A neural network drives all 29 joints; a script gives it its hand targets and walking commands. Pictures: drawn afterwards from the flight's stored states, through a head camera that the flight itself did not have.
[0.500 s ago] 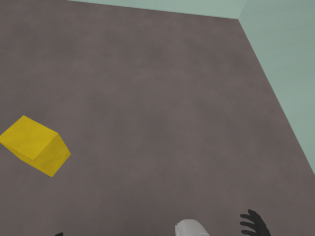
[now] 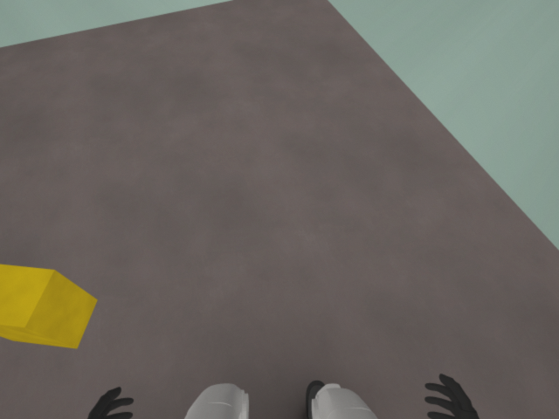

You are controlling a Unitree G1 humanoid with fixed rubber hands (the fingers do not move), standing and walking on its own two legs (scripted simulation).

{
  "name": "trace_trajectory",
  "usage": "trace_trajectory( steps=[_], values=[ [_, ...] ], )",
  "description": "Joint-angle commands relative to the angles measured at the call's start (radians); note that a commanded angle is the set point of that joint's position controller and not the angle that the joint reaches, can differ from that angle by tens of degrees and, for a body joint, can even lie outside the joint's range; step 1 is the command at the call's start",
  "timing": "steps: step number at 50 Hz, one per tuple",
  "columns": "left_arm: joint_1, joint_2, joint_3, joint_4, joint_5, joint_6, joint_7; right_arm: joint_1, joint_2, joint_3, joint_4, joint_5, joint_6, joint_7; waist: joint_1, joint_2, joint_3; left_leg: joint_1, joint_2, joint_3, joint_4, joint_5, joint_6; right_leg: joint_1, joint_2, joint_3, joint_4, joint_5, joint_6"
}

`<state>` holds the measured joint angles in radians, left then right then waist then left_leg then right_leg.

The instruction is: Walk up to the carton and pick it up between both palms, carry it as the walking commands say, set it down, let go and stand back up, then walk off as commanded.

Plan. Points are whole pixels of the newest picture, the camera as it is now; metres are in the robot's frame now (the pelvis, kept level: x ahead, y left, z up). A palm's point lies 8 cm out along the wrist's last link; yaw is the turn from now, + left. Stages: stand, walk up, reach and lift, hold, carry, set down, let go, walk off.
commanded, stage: walk off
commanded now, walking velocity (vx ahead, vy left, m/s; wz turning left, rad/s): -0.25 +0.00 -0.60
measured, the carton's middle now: (32, 307) +0.43 +0.86 -0.62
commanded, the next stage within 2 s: stand in 1.86 s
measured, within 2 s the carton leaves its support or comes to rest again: neither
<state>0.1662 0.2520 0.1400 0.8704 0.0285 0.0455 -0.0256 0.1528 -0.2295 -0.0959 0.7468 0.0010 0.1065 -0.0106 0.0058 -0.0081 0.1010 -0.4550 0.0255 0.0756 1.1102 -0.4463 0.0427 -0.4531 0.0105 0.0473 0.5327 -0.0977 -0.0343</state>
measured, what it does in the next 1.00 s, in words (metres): walks backwards, turning right: left foot, then right foot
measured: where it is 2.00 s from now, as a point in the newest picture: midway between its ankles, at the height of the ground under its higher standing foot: outside the picture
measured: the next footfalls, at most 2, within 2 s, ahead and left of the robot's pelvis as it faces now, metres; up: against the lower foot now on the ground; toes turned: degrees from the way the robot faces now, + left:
left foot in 0.18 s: -0.08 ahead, +0.12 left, +0.00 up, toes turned -3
right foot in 0.62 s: -0.10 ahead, -0.11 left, +0.00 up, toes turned -24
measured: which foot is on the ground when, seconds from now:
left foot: up 0.00-0.16, down 0.18-0.64, up 0.66-0.94, down 0.96-1.00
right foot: down 0.00-0.18, up 0.20-0.60, down 0.62-0.96, up 0.98-1.00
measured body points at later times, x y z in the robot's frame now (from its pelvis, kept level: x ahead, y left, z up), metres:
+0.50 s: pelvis -0.11 +0.05 +0.02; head -0.02 +0.06 +0.46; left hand +0.05 +0.28 -0.14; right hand -0.07 -0.25 -0.08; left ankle -0.12 +0.12 -0.73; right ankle -0.18 -0.13 -0.65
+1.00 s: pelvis -0.21 +0.11 +0.00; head -0.17 +0.11 +0.45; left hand +0.02 +0.29 -0.14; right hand -0.28 -0.17 -0.11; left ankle -0.20 +0.20 -0.73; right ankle -0.15 -0.08 -0.71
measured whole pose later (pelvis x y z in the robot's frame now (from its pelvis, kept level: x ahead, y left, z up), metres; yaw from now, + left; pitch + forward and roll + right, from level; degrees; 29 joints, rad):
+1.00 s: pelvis -0.21 +0.11 +0.00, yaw -32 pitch -1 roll -1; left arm 0.15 0.26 0.14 0.87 0.03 0.07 -0.03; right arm 0.23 -0.23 -0.10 0.79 -0.01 0.09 -0.02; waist 0.00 -0.03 0.10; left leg -0.15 -0.01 0.07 0.51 -0.35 0.05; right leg -0.47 0.05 0.12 0.55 -0.23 0.08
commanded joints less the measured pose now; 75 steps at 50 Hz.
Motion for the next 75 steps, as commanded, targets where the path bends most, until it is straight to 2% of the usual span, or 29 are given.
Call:
trace_trajectory(
  steps=[1, 5, 7, 8, 9, 10, 12, 13, 16, 20, 29, 30, 32, 34, 37, 42, 46, 47, 48, 49, 50, 52, 55, 60, 66, 70, 72, 73, 75],
  values=[
    [-0.008, 0.157, -0.003, -0.068, 0.006, 0.002, 0.018, 0.017, -0.084, -0.009, -0.058, -0.007, -0.014, -0.012, 0.032, -0.257, -0.143, 0.101, -0.088, -0.061, -0.201, -0.074, -0.065, 0.114, -0.143, 0.4, -0.39, -0.277, 0.018],
    [-0.048, 0.162, 0.006, -0.072, 0.006, 0.016, 0.018, 0.225, -0.091, -0.029, 0.005, -0.001, -0.025, -0.029, -0.011, -0.361, -0.166, 0.384, -0.169, 0.004, -0.553, -0.123, -0.026, 0.037, -0.099, 0.349, -0.486, -0.259, 0.104],
    [-0.052, 0.164, 0.009, -0.083, -0.007, 0.012, 0.022, 0.35, -0.125, -0.052, 0.052, -0.003, -0.025, -0.045, -0.056, -0.338, -0.196, 0.602, -0.156, 0.075, -0.859, 0.038, 0.007, -0.013, -0.031, 0.26, -0.497, -0.196, 0.22],
    [-0.037, 0.136, 0.003, -0.086, -0.018, 0.004, 0.021, 0.401, -0.19, -0.075, 0.063, -0.024, -0.025, -0.055, -0.095, -0.16, -0.197, 0.706, -0.013, -0.052, -1.012, -0.023, 0.07, -0.129, 0.09, 0.12, -0.28, -0.245, 0.297],
    [0.01, 0.066, 0.003, -0.1, -0.018, 0.006, 0.02, 0.256, -0.308, -0.092, 0.019, -0.019, -0.018, -0.05, -0.043, 0.386, -0.175, 0.511, 0.387, -0.415, -0.972, -0.139, 0.149, -0.227, 0.137, 0.013, 0.294, -0.412, 0.205],
    [-0.024, 0.128, 0.013, -0.102, 0.001, 0.016, 0.022, 0.002, -0.199, -0.055, -0.067, -0.018, -0.016, -0.042, -0.003, 0.287, -0.028, 0.174, 0.543, -0.324, -1.055, -0.117, 0.21, -0.296, 0.021, -0.013, 0.536, -0.447, 0.18],
    [0.037, 0.205, 0.028, -0.058, 0.002, 0.029, -0.001, -0.291, -0.166, -0.016, -0.116, -0.043, -0.042, -0.04, 0.151, 0.1, 0.029, -0.139, 0.337, -0.048, -0.971, 0.096, 0.127, -0.038, 0.049, 0.019, 0.812, -0.312, 0.157],
    [0.104, 0.175, 0.013, -0.025, -0.019, 0.032, -0.008, -0.324, -0.127, 0.004, -0.125, -0.041, -0.05, -0.046, 0.16, 0.08, 0.016, -0.08, 0.255, 0.009, -0.901, 0.229, 0.085, -0.003, 0.048, -0.007, 0.873, -0.24, 0.131],
    [0.085, 0.116, -0.001, -0.02, -0.018, 0.031, -0.003, -0.082, -0.164, -0.011, -0.077, -0.023, -0.058, -0.035, 0.062, 0.189, -0.039, 0.285, 0.21, 0.076, -0.784, 0.438, 0.05, -0.172, 0.029, -0.059, 0.786, -0.271, 0.146],
    [-0.074, 0.061, -0.018, -0.075, -0.01, 0.015, -0.017, 0.243, -0.169, -0.018, 0.013, -0.016, -0.056, -0.038, -0.086, 0.259, -0.151, 0.741, 0.243, 0.019, -0.597, 1.114, 0.044, -0.292, 0.017, -0.114, 0.478, -0.35, 0.158],
    [0.054, 0.08, -0.035, -0.048, -0.015, -0.023, -0.01, 0.026, -0.153, -0.014, -0.071, 0.013, -0.061, 0.003, 0.014, 0.149, -0.223, 0.378, 0.279, 0.146, -0.445, 0.678, 0.047, 0.139, -0.056, -0.158, 0.012, -0.013, 0.088],
    [0.091, 0.116, -0.024, -0.035, -0.008, -0.033, -0.006, 0.019, -0.146, -0.01, -0.073, 0.013, -0.059, 0.004, 0.052, 0.062, -0.227, 0.27, 0.263, 0.141, -0.387, 0.525, 0.011, 0.229, -0.07, -0.092, -0.064, 0.114, 0.063],
    [0.099, 0.263, 0.006, -0.047, 0.005, -0.039, -0.002, -0.006, -0.076, 0.0, -0.119, 0.009, -0.038, 0.002, 0.07, -0.372, -0.214, -0.046, 0.01, 0.055, -0.027, -0.243, -0.076, 0.287, -0.35, 0.504, -0.203, 0.541, -0.078],
    [0.067, 0.247, 0.009, -0.043, 0.003, -0.024, 0.011, -0.026, -0.115, -0.006, -0.101, -0.019, -0.014, 0.004, 0.042, -0.22, -0.161, -0.088, 0.016, -0.11, 0.204, -0.17, -0.057, 0.155, -0.348, 0.523, -0.236, 0.103, -0.148],
    [-0.11, 0.169, -0.015, -0.086, 0.0, -0.008, 0.028, 0.025, -0.1, -0.006, -0.045, -0.002, -0.024, -0.004, -0.013, -0.153, -0.124, 0.05, 0.024, -0.094, 0.072, 0.029, -0.051, -0.027, -0.172, 0.302, -0.296, -0.209, -0.052],
    [-0.054, 0.173, 0.0, -0.07, 0.012, 0.013, 0.008, 0.063, -0.076, -0.01, -0.045, 0.008, -0.027, -0.011, 0.018, -0.274, -0.147, 0.19, -0.078, -0.066, -0.315, -0.155, -0.068, 0.064, -0.185, 0.413, -0.361, -0.192, -0.032],
    [-0.075, 0.161, -0.001, -0.074, -0.004, 0.018, 0.013, 0.292, -0.095, -0.036, 0.032, 0.007, -0.032, -0.034, -0.043, -0.308, -0.144, 0.507, -0.113, 0.01, -0.729, 0.015, -0.009, -0.071, -0.108, 0.351, -0.452, -0.255, 0.119],
    [-0.049, 0.127, -0.011, -0.08, -0.016, 0.011, 0.012, 0.336, -0.154, -0.055, 0.043, -0.006, -0.033, -0.041, -0.071, -0.171, -0.145, 0.613, -0.022, -0.049, -0.902, -0.068, 0.027, -0.174, -0.008, 0.227, -0.344, -0.297, 0.204],
    [-0.005, 0.065, -0.011, -0.094, -0.027, 0.008, 0.012, 0.298, -0.27, -0.079, 0.026, -0.01, -0.031, -0.042, -0.062, 0.325, -0.171, 0.497, 0.354, -0.428, -0.976, -0.249, 0.116, -0.24, 0.129, 0.049, 0.226, -0.415, 0.182],
    [-0.043, 0.137, 0.011, -0.097, 0.001, 0.016, 0.017, 0.043, -0.219, -0.058, -0.048, -0.01, -0.029, -0.028, -0.011, 0.298, -0.018, 0.169, 0.532, -0.331, -1.039, -0.187, 0.16, -0.286, 0.026, -0.021, 0.462, -0.432, 0.163],
    [-0.05, 0.193, 0.022, -0.083, 0.005, 0.025, 0.012, -0.096, -0.207, -0.047, -0.082, -0.029, -0.035, -0.025, 0.029, 0.241, 0.002, -0.058, 0.487, -0.253, -1.048, -0.097, 0.186, -0.132, 0.047, -0.007, 0.681, -0.425, 0.159],
    [0.092, 0.164, 0.007, -0.016, -0.023, 0.032, -0.012, -0.272, -0.144, -0.006, -0.123, -0.035, -0.053, -0.039, 0.142, 0.085, 0.013, -0.086, 0.269, -0.014, -0.903, 0.158, 0.05, 0.003, 0.047, 0.012, 0.855, -0.242, 0.12],
    [0.086, 0.136, 0.004, -0.013, -0.017, 0.039, -0.004, -0.095, -0.163, -0.014, -0.084, -0.018, -0.058, -0.035, 0.065, 0.187, -0.025, 0.216, 0.241, 0.042, -0.822, 0.285, 0.036, -0.15, 0.035, -0.039, 0.856, -0.26, 0.136],
    [-0.038, 0.071, -0.015, -0.058, -0.01, 0.019, -0.01, 0.208, -0.157, -0.017, -0.012, -0.011, -0.065, -0.035, -0.07, 0.233, -0.165, 0.661, 0.27, 0.026, -0.626, 0.965, 0.058, -0.257, -0.009, -0.084, 0.572, -0.34, 0.164],
    [0.015, 0.066, -0.033, -0.053, -0.024, 0.003, -0.019, 0.056, -0.176, -0.016, -0.07, -0.005, -0.07, -0.007, -0.02, 0.216, -0.233, 0.501, 0.308, 0.093, -0.576, 0.808, 0.094, -0.023, -0.04, -0.152, 0.273, -0.247, 0.126],
    [0.074, 0.102, -0.03, -0.041, -0.01, -0.013, -0.016, -0.036, -0.16, -0.016, -0.085, -0.001, -0.065, 0.01, 0.036, 0.157, -0.224, 0.266, 0.359, 0.11, -0.539, 0.361, 0.062, 0.158, -0.095, -0.149, 0.104, -0.097, 0.083],
    [0.142, 0.176, -0.011, -0.017, 0.006, -0.028, -0.008, -0.042, -0.106, -0.007, -0.092, -0.006, -0.046, 0.013, 0.086, -0.148, -0.176, -0.004, 0.238, 0.164, -0.317, -0.025, -0.034, 0.262, -0.191, 0.141, -0.094, 0.065, 0.024],
    [0.124, 0.276, 0.008, -0.043, 0.01, -0.027, -0.007, -0.059, -0.091, -0.004, -0.122, -0.01, -0.026, 0.013, 0.082, -0.428, -0.121, -0.149, 0.065, 0.113, -0.068, -0.262, -0.089, 0.171, -0.355, 0.551, -0.247, 0.154, -0.052],
    [0.044, 0.264, 0.005, -0.058, 0.018, -0.015, 0.009, -0.084, -0.116, -0.007, -0.109, -0.018, -0.01, 0.009, 0.041, -0.24, -0.034, -0.124, 0.037, -0.094, 0.148, -0.16, -0.064, -0.048, -0.351, 0.567, -0.322, -0.237, -0.126]
  ],
)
